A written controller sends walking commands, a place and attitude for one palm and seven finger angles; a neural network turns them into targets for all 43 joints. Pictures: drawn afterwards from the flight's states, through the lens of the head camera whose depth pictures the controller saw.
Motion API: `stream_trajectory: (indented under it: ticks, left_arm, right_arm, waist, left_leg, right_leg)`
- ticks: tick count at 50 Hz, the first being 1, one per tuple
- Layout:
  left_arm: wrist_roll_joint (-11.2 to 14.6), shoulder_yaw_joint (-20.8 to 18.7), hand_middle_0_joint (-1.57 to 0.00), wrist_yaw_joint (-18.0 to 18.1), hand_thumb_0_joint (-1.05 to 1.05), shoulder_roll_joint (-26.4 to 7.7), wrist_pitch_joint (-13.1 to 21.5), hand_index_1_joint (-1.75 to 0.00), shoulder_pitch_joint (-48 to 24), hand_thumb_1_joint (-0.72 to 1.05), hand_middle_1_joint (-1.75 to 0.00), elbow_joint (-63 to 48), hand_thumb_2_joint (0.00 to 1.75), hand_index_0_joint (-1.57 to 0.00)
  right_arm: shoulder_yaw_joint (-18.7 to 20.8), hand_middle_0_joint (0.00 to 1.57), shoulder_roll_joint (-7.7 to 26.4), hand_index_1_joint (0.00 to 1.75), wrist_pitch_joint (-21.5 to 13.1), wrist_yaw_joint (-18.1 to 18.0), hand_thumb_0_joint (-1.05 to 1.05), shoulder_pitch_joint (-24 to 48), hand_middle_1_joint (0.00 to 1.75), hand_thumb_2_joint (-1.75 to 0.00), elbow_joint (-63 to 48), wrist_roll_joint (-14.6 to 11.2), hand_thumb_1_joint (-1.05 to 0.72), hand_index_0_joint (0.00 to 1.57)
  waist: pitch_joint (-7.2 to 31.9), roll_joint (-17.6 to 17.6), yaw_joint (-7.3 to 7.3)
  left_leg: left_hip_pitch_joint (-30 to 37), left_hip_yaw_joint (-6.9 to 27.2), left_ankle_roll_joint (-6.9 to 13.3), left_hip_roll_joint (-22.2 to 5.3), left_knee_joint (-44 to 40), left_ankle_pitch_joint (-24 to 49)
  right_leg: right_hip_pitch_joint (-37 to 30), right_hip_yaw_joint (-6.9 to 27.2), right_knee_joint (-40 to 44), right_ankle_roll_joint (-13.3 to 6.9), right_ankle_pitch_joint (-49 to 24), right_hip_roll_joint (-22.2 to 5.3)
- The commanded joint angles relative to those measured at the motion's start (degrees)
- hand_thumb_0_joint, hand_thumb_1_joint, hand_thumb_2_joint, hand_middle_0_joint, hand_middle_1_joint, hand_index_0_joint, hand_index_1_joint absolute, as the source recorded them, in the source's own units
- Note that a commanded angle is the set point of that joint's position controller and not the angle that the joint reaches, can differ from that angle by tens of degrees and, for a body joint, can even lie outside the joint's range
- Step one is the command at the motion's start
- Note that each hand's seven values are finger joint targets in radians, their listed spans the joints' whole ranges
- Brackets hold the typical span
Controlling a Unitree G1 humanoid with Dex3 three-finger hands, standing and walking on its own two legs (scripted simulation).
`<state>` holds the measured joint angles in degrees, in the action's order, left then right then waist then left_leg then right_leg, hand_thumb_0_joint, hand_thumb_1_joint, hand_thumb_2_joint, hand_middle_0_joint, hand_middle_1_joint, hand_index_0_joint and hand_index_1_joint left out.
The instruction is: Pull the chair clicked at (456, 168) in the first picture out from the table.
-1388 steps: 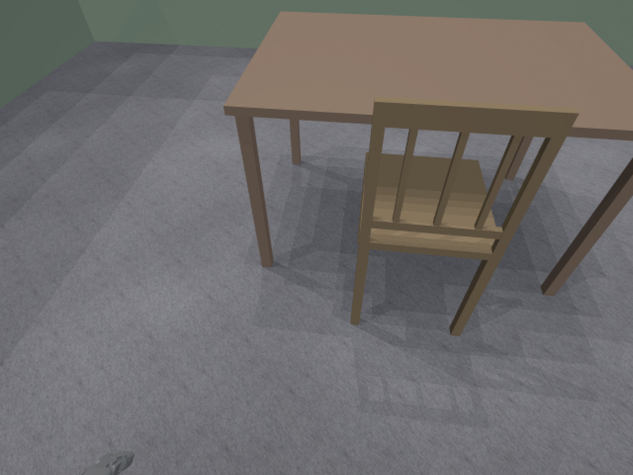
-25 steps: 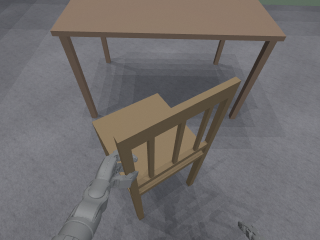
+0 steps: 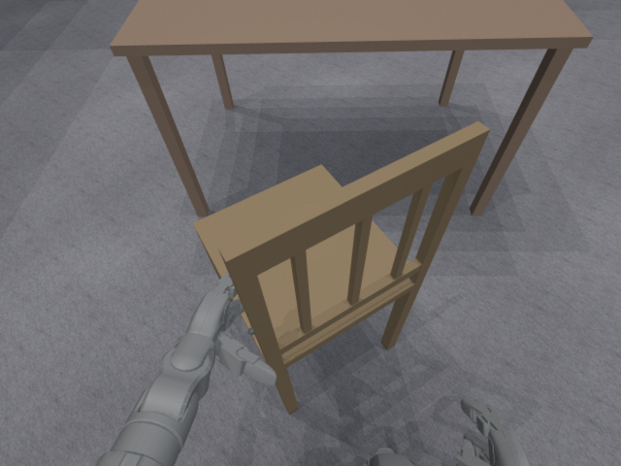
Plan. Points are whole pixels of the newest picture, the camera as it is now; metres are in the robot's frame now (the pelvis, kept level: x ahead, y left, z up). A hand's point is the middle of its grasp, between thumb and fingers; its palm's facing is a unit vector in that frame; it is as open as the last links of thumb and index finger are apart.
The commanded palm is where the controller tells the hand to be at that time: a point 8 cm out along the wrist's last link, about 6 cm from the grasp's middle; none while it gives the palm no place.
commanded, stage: open the thumb and straighten the fingers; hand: left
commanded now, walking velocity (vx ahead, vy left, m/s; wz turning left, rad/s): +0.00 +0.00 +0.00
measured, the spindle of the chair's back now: (357, 264) +0.42 -0.08 -0.07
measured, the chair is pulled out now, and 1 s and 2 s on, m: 0.45 0.45 0.45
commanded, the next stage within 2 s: draw the fingers out of the gap in 0.08 s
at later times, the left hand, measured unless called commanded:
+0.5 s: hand (233, 380) +0.24 +0.11 -0.05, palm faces -0.22 -0.96 -0.14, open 17.4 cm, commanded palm +0.24 +0.16 -0.02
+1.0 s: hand (225, 438) +0.17 +0.11 -0.04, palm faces -0.21 -0.97 -0.12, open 17.5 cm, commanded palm +0.17 +0.16 -0.02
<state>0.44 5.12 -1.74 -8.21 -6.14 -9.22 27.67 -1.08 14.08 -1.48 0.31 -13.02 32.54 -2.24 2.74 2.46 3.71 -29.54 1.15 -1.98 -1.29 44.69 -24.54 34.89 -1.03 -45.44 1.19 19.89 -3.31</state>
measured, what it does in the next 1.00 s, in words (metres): stands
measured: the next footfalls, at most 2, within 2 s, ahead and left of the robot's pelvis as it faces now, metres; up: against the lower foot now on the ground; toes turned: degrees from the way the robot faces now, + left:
none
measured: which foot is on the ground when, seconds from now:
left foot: down 0.00-1.00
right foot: down 0.00-1.00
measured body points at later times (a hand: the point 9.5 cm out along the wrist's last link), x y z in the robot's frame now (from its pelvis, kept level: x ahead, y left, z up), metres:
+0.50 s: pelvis +0.00 -0.01 +0.00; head +0.05 -0.03 +0.44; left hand +0.25 +0.16 -0.03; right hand +0.15 -0.26 -0.10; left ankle -0.02 +0.14 -0.71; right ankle +0.03 -0.13 -0.71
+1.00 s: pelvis -0.01 +0.01 -0.02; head +0.03 -0.01 +0.43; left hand +0.18 +0.16 -0.03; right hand +0.18 -0.23 -0.09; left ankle -0.03 +0.14 -0.71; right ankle +0.03 -0.13 -0.71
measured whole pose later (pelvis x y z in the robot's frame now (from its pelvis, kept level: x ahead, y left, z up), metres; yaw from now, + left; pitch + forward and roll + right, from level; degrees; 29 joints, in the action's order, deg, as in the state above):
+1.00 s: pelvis -0.01 +0.01 -0.02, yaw +2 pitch +8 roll -1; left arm 0.0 10.3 -4.2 -11.1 -9.3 23.5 -3.7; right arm -1.7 14.3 -8.4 -2.6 -13.8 26.3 -2.6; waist 5.0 3.3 2.3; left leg -33.7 3.6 -1.7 -0.7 53.4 -28.2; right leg 37.1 -3.0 -51.8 1.6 23.0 -4.0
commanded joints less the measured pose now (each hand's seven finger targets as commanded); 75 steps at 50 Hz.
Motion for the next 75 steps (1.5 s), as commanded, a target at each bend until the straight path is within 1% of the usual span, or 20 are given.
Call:
stream_trajectory:
  ticks: [1, 5, 8, 9, 10, 14, 17, 23, 27, 34, 43, 53, 54, 56, 59, 64, 67, 70, 72, 75]
  left_arm:
    - [1.06, -2.55, 0.00, -0.98, 0.00, -5.92, 2.57, 0.00, -12.04, -0.55, 0.00, -14.54, 0.20, 0.00]
    - [1.91, -1.75, 0.00, -2.46, 0.00, -5.35, 1.53, 0.00, -11.20, -0.55, 0.00, -13.63, 0.20, 0.00]
    - [1.95, -0.44, 0.00, -2.94, 0.00, -4.43, 1.37, 0.00, -11.57, -0.55, 0.00, -14.92, 0.20, 0.00]
    - [1.78, -8.44, 0.00, -2.49, 0.00, -12.31, 1.27, 0.00, -9.56, -0.55, 0.00, -11.51, 0.20, 0.00]
    - [1.66, -6.55, 0.00, -2.96, 0.00, -9.87, 1.26, 0.00, -6.51, -0.55, 0.00, -12.38, 0.20, 0.00]
    - [1.62, -7.01, 0.00, -3.60, 0.00, -11.05, 2.08, 0.00, 1.71, -0.55, 0.00, -18.35, 0.20, 0.00]
    - [1.61, -2.80, 0.00, -4.05, 0.00, -7.94, 1.94, 0.00, 4.69, -0.55, 0.00, -22.08, 0.20, 0.00]
    - [2.09, -0.90, 0.00, -3.55, 0.00, -7.76, 2.33, 0.00, 5.18, -0.55, 0.00, -28.85, 0.20, 0.00]
    - [1.77, -3.21, 0.00, -2.56, 0.00, -10.47, 2.90, 0.00, 10.27, -0.55, 0.00, -32.27, 0.20, 0.00]
    - [1.17, -1.17, 0.00, -3.67, 0.00, -8.20, 0.05, 0.00, 19.09, -0.55, 0.00, -31.57, 0.20, 0.00]
    - [0.64, 2.47, 0.00, -2.99, 0.00, -6.54, 0.44, 0.00, 24.84, -0.55, 0.00, -42.35, 0.20, 0.00]
    - [-1.01, 2.49, 0.00, -1.42, 0.00, -6.77, -0.98, 0.00, 35.23, -0.55, 0.00, -47.78, 0.20, 0.00]
    - [8.38, 0.01, 0.00, -1.09, 0.00, -0.35, 6.53, 0.00, 32.17, -0.55, 0.00, -57.62, 0.20, 0.00]
    - [7.88, -2.41, 0.00, -0.77, 0.00, -4.32, 11.19, 0.00, 37.69, -0.55, 0.00, -55.25, 0.20, 0.00]
    - [9.28, -3.82, 0.00, -0.20, 0.00, -3.57, 17.05, 0.00, 37.66, -0.55, 0.00, -56.80, 0.20, 0.00]
    - [7.54, -3.66, 0.00, -1.02, 0.00, -2.06, 29.01, 0.00, 39.60, -0.55, 0.00, -51.72, 0.20, 0.00]
    - [6.78, -4.25, 0.00, -3.81, 0.00, -4.68, 26.50, 0.00, 43.79, -0.55, 0.00, -53.65, 0.20, 0.00]
    - [8.96, -7.57, 0.00, -5.36, 0.00, -8.77, 22.12, 0.00, 41.09, -0.55, 0.00, -62.19, 0.20, 0.00]
    - [11.00, -11.88, 0.00, -4.80, 0.00, -11.36, 20.83, 0.00, 39.97, -0.55, 0.00, -64.64, 0.20, 0.00]
    - [14.07, -14.25, -0.01, -4.32, 0.00, -9.92, 21.01, -0.02, 39.80, -0.48, -0.02, -64.63, 0.24, -0.01]
  right_arm:
    - [3.21, 0.20, 8.04, 0.30, -3.07, -1.01, 0.00, 0.69, 0.30, -0.90, -8.23, -0.27, -0.90, 0.20]
    - [3.20, 0.20, 8.48, 0.30, -3.70, -1.55, 0.00, 0.44, 0.30, -0.90, -8.03, -0.46, -0.90, 0.20]
    - [3.19, 0.20, 8.35, 0.30, -4.32, -1.61, 0.00, 0.00, 0.30, -0.90, -7.80, -0.43, -0.90, 0.20]
    - [3.36, 0.20, 9.27, 0.30, -4.04, -1.86, 0.00, -0.53, 0.30, -0.90, -7.06, -0.29, -0.90, 0.20]
    - [3.18, 0.20, 8.83, 0.30, -3.87, -1.77, 0.00, -0.39, 0.30, -0.90, -7.90, -0.12, -0.90, 0.20]
    - [3.24, 0.20, 8.34, 0.30, -4.46, -1.48, 0.00, 0.59, 0.30, -0.90, -9.75, -0.38, -0.90, 0.20]
    - [3.17, 0.20, 8.14, 0.30, -5.20, -1.45, 0.00, 1.15, 0.30, -0.90, -10.85, -0.54, -0.90, 0.20]
    - [2.98, 0.20, 8.33, 0.30, -7.39, -2.38, 0.00, 1.45, 0.30, -0.90, -11.14, -0.74, -0.90, 0.20]
    - [2.91, 0.20, 8.36, 0.30, -8.83, -2.83, 0.00, 1.33, 0.30, -0.90, -11.27, -0.46, -0.90, 0.20]
    - [2.60, 0.20, 7.69, 0.30, -8.88, -2.69, 0.00, 2.80, 0.30, -0.90, -12.65, -0.68, -0.90, 0.20]
    - [2.29, 0.20, 6.95, 0.30, -10.55, -3.15, 0.00, 2.66, 0.30, -0.90, -15.01, -0.51, -0.90, 0.20]
    - [2.42, 0.20, 5.88, 0.30, -10.06, -3.44, 0.00, 3.30, 0.30, -0.90, -16.92, -0.46, -0.90, 0.20]
    - [2.04, 0.20, 4.56, 0.30, -11.78, -3.70, 0.00, 3.77, 0.30, -0.90, -16.92, -0.53, -0.90, 0.20]
    - [2.33, 0.20, 4.74, 0.30, -13.57, -3.49, 0.00, 3.24, 0.30, -0.90, -14.61, -0.64, -0.90, 0.20]
    - [2.87, 0.20, 4.26, 0.30, -14.84, -2.84, 0.00, 3.00, 0.30, -0.90, -12.72, -0.60, -0.90, 0.20]
    - [4.15, 0.20, 3.59, 0.30, -15.49, -0.69, 0.00, 4.61, 0.30, -0.90, -10.41, -0.32, -0.90, 0.20]
    - [4.49, 0.20, 4.67, 0.30, -14.38, -0.64, 0.00, 5.55, 0.30, -0.90, -13.22, -1.14, -0.90, 0.20]
    - [4.06, 0.20, 5.03, 0.30, -13.49, -2.20, 0.00, 6.20, 0.30, -0.90, -15.25, -1.88, -0.90, 0.20]
    - [3.60, 0.20, 4.62, 0.30, -13.47, -3.52, 0.00, 6.57, 0.30, -0.90, -14.59, -2.03, -0.90, 0.20]
    - [3.12, 0.20, 3.94, 0.30, -14.19, -4.64, 0.00, 6.07, 0.30, -0.90, -12.76, -2.33, -0.90, 0.20]
  waist:
    - [18.12, -4.22, 0.33]
    - [16.86, -6.88, 1.11]
    - [17.62, -4.21, 1.32]
    - [16.96, -5.54, 0.12]
    - [17.33, -6.94, -0.23]
    - [18.02, -3.24, -1.64]
    - [16.02, -3.62, -0.52]
    - [13.76, -3.53, 0.77]
    - [15.40, -3.29, -0.38]
    - [11.19, -4.17, -0.61]
    - [10.56, -3.31, 0.01]
    - [12.13, -1.13, -1.59]
    - [11.92, -4.28, -2.00]
    - [13.81, -2.02, -2.94]
    - [11.81, -0.76, -2.91]
    - [8.50, -2.28, -3.32]
    - [11.93, -0.28, -4.06]
    - [14.93, -1.08, -3.56]
    - [14.23, -3.24, -3.73]
    - [10.36, -5.42, -3.63]
  left_leg:
    - [2.70, -1.46, 3.46, 1.90, -4.85, 17.50]
    - [1.58, -1.10, 3.63, 1.91, -4.33, 16.70]
    - [2.68, -0.91, 3.65, 2.09, -3.83, 18.16]
    - [0.78, -1.08, 3.50, 2.17, -3.36, 17.44]
    - [-0.09, -1.44, 3.55, 2.53, -3.62, 17.24]
    - [0.01, -2.08, 3.33, 2.47, -3.63, 17.64]
    - [-0.08, -1.75, 3.46, 2.31, -3.38, 16.93]
    - [0.89, -0.68, 3.75, 2.32, -3.01, 13.17]
    - [1.20, -0.04, 3.61, 2.47, -2.50, 14.71]
    - [-2.10, -0.15, 3.45, 2.57, -1.94, 10.44]
    - [-1.51, 1.35, 3.43, 2.36, -0.72, 10.47]
    - [-3.30, 1.29, 3.28, 2.75, 0.39, 9.92]
    - [-3.38, 1.42, 2.63, 3.23, 2.42, 11.53]
    - [-2.88, 0.95, 2.52, 3.06, 3.00, 12.27]
    - [-4.82, 1.08, 1.91, 2.70, 4.10, 12.42]
    - [-12.37, 0.89, 1.38, 2.17, 8.35, 7.00]
    - [-10.61, 0.24, 2.09, 2.19, 6.33, 4.77]
    - [-8.55, 0.27, 2.82, 2.30, 5.12, 4.00]
    - [-8.27, 0.46, 3.04, 2.36, 4.80, 3.96]
    - [-7.61, 0.57, 2.91, 2.18, 3.60, 4.80]
  right_leg:
    - [-14.20, -1.76, 4.89, -1.69, -17.48, 1.85]
    - [-13.68, -2.04, 5.14, -1.40, -17.30, 1.88]
    - [-13.29, -2.14, 4.93, -1.50, -18.60, 1.72]
    - [-13.99, -1.73, 4.59, -1.61, -18.65, 1.74]
    - [-15.09, -1.70, 4.41, -1.42, -19.20, 1.66]
    - [-16.61, -1.31, 4.16, -1.86, -19.77, 1.17]
    - [-14.67, -1.70, 4.56, -1.78, -18.05, 1.34]
    - [-10.81, -2.20, 5.23, -1.39, -11.93, 1.60]
    - [-11.64, -2.50, 4.03, -1.70, -12.74, 1.68]
    - [-9.10, -2.55, 4.04, -1.46, -7.96, 1.55]
    - [-5.77, -3.88, 2.31, -1.73, -5.43, 1.94]
    - [-5.87, -3.71, 0.44, -2.21, -4.22, 1.86]
    - [-4.03, -5.30, -0.26, -2.08, -6.20, 2.66]
    - [-5.04, -4.52, -1.01, -2.42, -6.87, 2.75]
    - [-2.66, -4.87, -3.02, -2.43, -6.37, 2.89]
    - [3.85, -3.97, -6.83, -2.62, -0.88, 2.90]
    - [-0.68, -2.89, -4.81, -2.72, 1.22, 2.38]
    - [-4.49, -1.97, -2.12, -2.10, 2.22, 1.91]
    - [-6.21, -1.57, -0.29, -1.87, 3.21, 2.17]
    - [-6.91, -1.93, 1.86, -1.60, 2.76, 2.48]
